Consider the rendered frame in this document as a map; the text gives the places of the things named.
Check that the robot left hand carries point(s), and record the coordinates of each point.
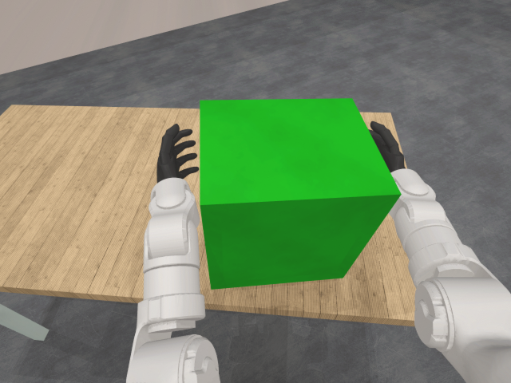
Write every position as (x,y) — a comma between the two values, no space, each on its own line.
(168,165)

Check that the robot left forearm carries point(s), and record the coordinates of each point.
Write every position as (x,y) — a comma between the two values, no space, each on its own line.
(172,298)

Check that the carton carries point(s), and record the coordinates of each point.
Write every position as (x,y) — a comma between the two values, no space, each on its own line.
(291,190)

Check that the table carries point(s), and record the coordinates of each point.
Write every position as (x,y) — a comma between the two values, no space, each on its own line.
(75,189)

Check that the robot right hand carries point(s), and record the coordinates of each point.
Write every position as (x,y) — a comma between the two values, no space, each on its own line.
(387,145)

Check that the robot right upper arm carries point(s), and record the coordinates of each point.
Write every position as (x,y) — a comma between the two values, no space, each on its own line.
(468,319)

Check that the robot left upper arm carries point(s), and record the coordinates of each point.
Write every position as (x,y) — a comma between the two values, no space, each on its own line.
(186,359)

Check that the robot right forearm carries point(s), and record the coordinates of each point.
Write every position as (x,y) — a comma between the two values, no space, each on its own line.
(427,236)

